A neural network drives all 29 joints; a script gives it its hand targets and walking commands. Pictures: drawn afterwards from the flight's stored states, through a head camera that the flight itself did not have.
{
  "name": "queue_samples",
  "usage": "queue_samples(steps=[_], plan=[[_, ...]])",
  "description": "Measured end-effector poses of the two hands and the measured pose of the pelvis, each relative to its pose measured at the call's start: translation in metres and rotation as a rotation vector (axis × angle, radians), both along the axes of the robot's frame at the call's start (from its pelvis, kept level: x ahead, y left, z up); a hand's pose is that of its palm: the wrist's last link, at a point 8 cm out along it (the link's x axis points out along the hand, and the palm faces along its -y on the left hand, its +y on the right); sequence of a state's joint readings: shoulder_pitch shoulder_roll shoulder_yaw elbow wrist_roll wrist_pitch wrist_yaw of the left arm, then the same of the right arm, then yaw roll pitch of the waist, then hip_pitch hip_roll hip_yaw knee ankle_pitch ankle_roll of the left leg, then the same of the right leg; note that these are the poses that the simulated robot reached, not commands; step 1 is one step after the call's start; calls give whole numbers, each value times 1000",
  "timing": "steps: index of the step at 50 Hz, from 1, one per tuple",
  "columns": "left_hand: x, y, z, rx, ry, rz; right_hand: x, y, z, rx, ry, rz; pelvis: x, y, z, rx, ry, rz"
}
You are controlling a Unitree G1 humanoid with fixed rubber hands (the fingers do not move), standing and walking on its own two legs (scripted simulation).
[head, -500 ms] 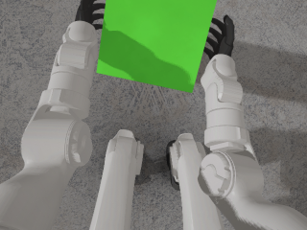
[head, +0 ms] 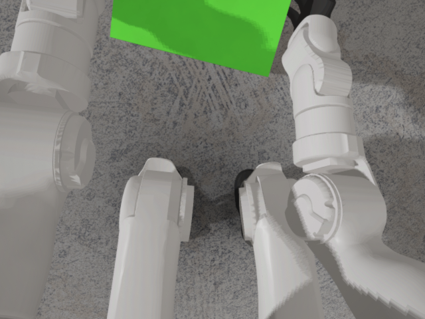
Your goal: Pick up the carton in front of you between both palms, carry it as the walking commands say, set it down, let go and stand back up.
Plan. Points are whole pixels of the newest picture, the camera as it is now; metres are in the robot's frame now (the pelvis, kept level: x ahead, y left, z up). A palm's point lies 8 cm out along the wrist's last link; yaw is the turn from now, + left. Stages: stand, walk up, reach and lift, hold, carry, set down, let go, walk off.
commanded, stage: set down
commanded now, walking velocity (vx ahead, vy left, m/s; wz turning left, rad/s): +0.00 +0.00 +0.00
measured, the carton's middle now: out of the picture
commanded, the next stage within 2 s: none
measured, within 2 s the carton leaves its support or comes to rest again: rests again in 0.48 s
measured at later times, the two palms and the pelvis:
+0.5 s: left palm out of the picture +0.57 +0.21 -0.17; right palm (313, 13) +0.54 -0.09 -0.17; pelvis +0.00 +0.00 -0.02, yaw -1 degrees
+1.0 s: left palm out of the picture +0.57 +0.22 -0.19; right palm (312, 10) +0.55 -0.10 -0.19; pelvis +0.00 +0.00 -0.03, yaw -1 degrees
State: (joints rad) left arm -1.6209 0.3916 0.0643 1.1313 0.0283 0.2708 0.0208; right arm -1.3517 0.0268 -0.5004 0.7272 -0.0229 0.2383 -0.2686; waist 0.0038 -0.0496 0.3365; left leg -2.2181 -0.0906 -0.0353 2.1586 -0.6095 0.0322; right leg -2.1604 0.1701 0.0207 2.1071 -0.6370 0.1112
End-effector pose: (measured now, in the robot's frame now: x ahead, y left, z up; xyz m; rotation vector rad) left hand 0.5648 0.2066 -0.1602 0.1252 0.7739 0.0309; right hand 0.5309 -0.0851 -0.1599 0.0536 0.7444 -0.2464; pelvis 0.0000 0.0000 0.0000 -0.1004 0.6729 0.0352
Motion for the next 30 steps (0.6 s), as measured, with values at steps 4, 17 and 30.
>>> queue_samples(steps=[4, 17, 30], plan=[[0, 1, -1, -11, -5, 4, 0, -1, -1, 11, -7, 8, 0, -2, -4, 3, -3, -7], [-1, 3, -4, -34, -24, 0, 3, -5, -4, 28, -23, 51, -6, -4, -15, 11, -49, -16], [7, 8, -21, -62, -37, -6, 16, -8, -18, 31, -28, 70, 4, 0, -17, 1, -31, -23]])
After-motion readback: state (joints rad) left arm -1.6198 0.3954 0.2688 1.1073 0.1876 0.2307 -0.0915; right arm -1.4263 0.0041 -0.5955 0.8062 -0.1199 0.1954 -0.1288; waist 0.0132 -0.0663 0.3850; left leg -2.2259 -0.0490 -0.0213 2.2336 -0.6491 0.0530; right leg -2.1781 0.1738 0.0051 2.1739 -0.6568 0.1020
